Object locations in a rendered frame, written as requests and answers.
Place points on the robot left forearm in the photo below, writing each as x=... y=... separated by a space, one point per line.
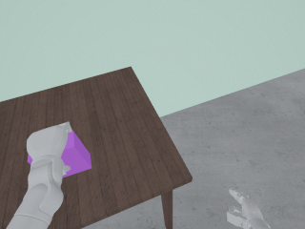
x=44 y=195

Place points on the sponge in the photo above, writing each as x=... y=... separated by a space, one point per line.
x=74 y=155

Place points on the table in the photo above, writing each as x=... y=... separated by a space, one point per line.
x=133 y=157

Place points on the robot left hand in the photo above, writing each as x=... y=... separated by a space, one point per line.
x=50 y=141

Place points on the robot right forearm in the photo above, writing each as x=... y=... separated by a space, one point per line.
x=257 y=224

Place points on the robot right hand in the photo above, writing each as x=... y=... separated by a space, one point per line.
x=239 y=217

